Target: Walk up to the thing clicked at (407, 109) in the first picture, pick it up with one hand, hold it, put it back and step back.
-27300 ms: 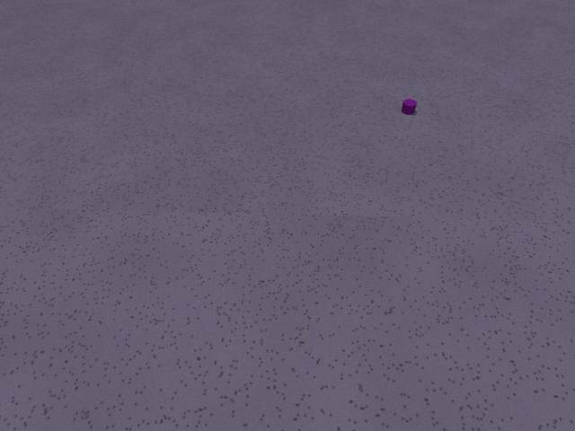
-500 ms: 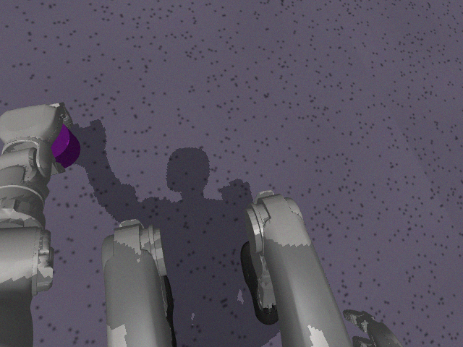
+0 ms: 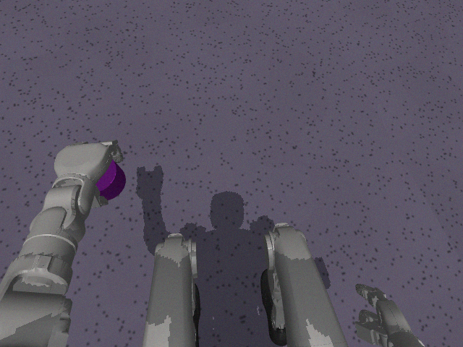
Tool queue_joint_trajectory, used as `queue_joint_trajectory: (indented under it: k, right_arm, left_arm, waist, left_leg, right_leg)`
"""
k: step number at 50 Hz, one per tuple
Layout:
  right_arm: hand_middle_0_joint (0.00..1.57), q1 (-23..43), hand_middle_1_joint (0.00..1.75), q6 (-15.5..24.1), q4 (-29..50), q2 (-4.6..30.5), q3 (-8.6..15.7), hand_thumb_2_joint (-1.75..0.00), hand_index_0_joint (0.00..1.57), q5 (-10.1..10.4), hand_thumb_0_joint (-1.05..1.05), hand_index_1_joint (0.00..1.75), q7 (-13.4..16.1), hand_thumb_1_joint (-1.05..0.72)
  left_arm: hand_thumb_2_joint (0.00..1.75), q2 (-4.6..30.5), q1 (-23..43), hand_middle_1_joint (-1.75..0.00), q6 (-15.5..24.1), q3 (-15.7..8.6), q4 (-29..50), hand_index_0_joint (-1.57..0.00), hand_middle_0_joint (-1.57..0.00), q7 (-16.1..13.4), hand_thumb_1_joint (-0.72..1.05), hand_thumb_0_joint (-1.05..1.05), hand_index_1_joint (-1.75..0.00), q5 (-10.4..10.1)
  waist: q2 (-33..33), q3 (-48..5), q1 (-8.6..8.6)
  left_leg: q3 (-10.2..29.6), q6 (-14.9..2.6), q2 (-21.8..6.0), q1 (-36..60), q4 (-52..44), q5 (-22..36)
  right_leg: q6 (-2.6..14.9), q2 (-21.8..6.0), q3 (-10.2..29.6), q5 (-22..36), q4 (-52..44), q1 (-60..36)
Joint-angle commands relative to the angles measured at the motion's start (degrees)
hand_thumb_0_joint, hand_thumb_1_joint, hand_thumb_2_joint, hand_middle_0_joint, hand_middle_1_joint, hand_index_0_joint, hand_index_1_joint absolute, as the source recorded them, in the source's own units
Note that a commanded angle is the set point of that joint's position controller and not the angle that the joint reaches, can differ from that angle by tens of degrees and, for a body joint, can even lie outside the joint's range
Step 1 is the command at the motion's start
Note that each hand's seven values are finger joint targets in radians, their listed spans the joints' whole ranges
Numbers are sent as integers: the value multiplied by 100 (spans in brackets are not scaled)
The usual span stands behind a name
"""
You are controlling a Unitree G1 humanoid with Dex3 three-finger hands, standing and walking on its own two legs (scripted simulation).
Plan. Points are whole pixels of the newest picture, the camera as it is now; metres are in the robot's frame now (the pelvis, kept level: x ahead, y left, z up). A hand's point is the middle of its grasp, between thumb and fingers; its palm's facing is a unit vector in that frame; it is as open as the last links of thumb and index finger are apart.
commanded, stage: lift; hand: left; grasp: from above
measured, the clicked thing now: (100, 177) +0.43 +0.26 -0.12
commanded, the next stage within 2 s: hold in 0.94 s
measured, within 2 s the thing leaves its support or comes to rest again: neither
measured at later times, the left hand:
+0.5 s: hand (52, 162) +0.37 +0.23 +0.10, palm faces -0.45 -0.09 -0.89, open 10.5 cm
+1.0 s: hand (22, 113) +0.38 +0.22 +0.18, palm faces -0.44 -0.10 -0.89, open 10.5 cm
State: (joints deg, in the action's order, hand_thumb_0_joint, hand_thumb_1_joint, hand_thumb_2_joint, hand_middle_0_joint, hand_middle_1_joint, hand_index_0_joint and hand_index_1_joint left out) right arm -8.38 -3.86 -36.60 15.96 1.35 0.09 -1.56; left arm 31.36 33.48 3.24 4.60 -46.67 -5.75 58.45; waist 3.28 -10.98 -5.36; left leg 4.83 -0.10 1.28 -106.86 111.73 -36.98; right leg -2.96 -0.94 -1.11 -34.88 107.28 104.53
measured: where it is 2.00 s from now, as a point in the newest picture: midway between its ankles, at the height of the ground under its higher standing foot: (233, 326)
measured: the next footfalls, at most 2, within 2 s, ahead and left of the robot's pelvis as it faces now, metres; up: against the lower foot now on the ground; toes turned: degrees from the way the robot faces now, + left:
none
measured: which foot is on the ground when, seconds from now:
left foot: down 0.00-1.00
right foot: down 0.00-1.00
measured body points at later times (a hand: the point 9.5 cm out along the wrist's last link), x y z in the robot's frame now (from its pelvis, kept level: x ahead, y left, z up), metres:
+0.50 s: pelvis +0.03 -0.01 +0.18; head +0.11 +0.00 +0.62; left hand +0.39 +0.23 +0.15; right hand +0.13 -0.27 +0.05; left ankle +0.08 +0.11 -0.44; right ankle +0.10 -0.15 -0.44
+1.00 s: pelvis +0.07 -0.01 +0.26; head +0.12 -0.02 +0.70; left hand +0.40 +0.22 +0.23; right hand +0.17 -0.27 +0.13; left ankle +0.08 +0.11 -0.44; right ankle +0.10 -0.15 -0.44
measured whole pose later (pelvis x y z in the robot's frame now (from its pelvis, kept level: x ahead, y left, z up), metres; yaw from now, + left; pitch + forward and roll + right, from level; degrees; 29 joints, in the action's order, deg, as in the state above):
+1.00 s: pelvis +0.07 -0.01 +0.26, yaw +1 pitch +10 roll -1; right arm -13.9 -0.7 -42.3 14.0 2.5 2.5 3.1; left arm 21.3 19.5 -2.3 11.5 -47.1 -7.1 55.6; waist 2.3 -4.8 -2.4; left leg 0.4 0.4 -1.1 -37.0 49.3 -22.8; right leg -1.5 -0.3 1.5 -20.6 47.7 37.6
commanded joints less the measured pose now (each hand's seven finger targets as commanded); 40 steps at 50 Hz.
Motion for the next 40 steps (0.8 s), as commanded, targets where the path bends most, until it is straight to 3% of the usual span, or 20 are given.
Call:
queue_joint_trajectory:
  k: [1, 4, 5, 10, 15, 16, 19, 21, 29, 40]
  right_arm:
    - [20, -716, 30, 108, 312, 1006, 437, -90, 20, 69, 0, 30, 182, -91]
    - [20, -597, 30, 120, 293, 911, 397, -90, 20, 98, 0, 30, 244, -91]
    - [20, -559, 30, 126, 314, 863, 391, -90, 20, 117, 0, 30, 269, -91]
    - [20, -484, 30, 197, 285, 738, 325, -90, 20, 174, 0, 30, 392, -91]
    - [20, -425, 30, 335, 240, 670, 287, -91, 20, 207, 0, 30, 492, -91]
    - [20, -482, 30, 367, 228, 654, 288, -91, 20, 215, 0, 30, 505, -92]
    - [20, -483, 30, 439, 210, 620, 290, -91, 20, 225, 0, 30, 536, -91]
    - [20, -550, 30, 480, 171, 627, 301, -91, 20, 231, 0, 30, 553, -92]
    - [20, -596, 30, 567, 81, 569, 321, -91, 20, 222, 0, 30, 555, -91]
    - [20, -661, 30, 560, -24, 557, 375, -90, 20, 239, 0, 30, 527, -91]
  left_arm:
    - [87, 1200, 1531, -105, -228, -351, 1236, -79, -73, -207, 43, 0, -99, -75]
    - [87, 1053, 1105, -104, -357, -282, 1245, -80, -74, -149, 44, 0, -98, -152]
    - [86, 935, 1110, -105, -378, -174, 1403, -80, -74, -105, 44, 0, -99, -186]
    - [90, 992, 803, -102, -406, -208, 1523, -79, -75, 8, 40, 0, -97, -245]
    - [89, 741, 517, -103, -367, -90, 1292, -78, -73, -8, 39, 0, -98, -273]
    - [89, 598, 564, -102, -346, 14, 1378, -77, -73, -9, 39, 0, -98, -280]
    - [88, 526, 380, -102, -330, 65, 1297, -78, -73, -49, 39, 0, -97, -278]
    - [88, 618, 314, -103, -335, -41, 1227, -77, -72, -107, 37, 0, -98, -252]
    - [88, 413, 443, -101, -378, 89, 985, -81, -76, -395, 43, 0, -96, -194]
    - [92, 200, 276, -104, -528, 243, 896, -79, -75, -491, 41, 0, -99, -240]
  waist:
    - [762, -3285, -181]
    - [582, -3121, -91]
    - [513, -3083, -140]
    - [280, -2466, -76]
    - [117, -2003, -16]
    - [99, -1956, -62]
    - [66, -1873, 33]
    - [24, -1787, 75]
    - [-42, -1406, 135]
    - [-222, -1248, 212]
  left_leg:
    - [-57, -79, -34, 3398, -2473, 550]
    - [-104, -82, -60, 3777, -2833, 664]
    - [-146, -90, -56, 3857, -2937, 671]
    - [-240, -106, -63, 4259, -3611, 507]
    - [-112, -77, -123, 4899, -4357, 415]
    - [-159, -77, -124, 4997, -4425, 542]
    - [-207, -64, -112, 5350, -4748, 769]
    - [-277, -63, -103, 5541, -4921, 991]
    - [-363, -41, -80, 6410, -5789, 1225]
    - [-483, -39, -40, 7411, -6495, 2278]
  right_leg:
    - [432, 191, -318, 738, -1770, -2305]
    - [422, 205, -281, 790, -2196, -2781]
    - [422, 219, -253, 786, -2375, -2982]
    - [407, 246, -124, 609, -3195, -3803]
    - [395, 274, -74, 560, -3815, -4334]
    - [401, 271, -37, 648, -3978, -4507]
    - [408, 278, 24, 782, -4380, -4945]
    - [411, 286, 73, 943, -4647, -5290]
    - [396, 302, 131, 1141, -5496, -6123]
    - [324, 266, 216, 2186, -6346, -7205]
